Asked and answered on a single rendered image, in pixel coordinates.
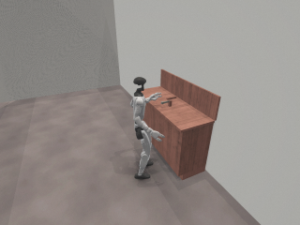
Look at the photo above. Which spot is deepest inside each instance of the right robot forearm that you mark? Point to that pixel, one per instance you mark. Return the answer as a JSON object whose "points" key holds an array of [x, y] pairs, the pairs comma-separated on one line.
{"points": [[141, 124]]}

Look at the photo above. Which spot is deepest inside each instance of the robot right hand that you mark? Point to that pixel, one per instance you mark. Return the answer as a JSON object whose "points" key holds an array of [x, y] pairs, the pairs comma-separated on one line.
{"points": [[155, 135]]}

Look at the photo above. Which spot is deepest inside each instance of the right robot upper arm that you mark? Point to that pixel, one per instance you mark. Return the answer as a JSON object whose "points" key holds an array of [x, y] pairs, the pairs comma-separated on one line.
{"points": [[138, 107]]}

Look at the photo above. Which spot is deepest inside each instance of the robot thigh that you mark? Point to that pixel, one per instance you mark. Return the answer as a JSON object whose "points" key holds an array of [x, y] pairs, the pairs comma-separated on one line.
{"points": [[149, 136], [141, 135]]}

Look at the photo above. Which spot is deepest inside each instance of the robot left hand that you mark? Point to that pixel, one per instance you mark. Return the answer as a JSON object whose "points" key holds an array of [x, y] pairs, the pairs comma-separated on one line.
{"points": [[155, 96]]}

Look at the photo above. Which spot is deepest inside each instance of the counter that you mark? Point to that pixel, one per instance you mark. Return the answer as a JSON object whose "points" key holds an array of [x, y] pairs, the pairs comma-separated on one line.
{"points": [[186, 121]]}

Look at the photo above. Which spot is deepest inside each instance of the left robot thigh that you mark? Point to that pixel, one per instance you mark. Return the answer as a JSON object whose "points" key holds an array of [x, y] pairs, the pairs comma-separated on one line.
{"points": [[149, 136]]}

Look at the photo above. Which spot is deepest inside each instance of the right robot thigh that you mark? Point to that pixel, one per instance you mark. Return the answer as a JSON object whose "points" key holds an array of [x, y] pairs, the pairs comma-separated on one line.
{"points": [[141, 135]]}

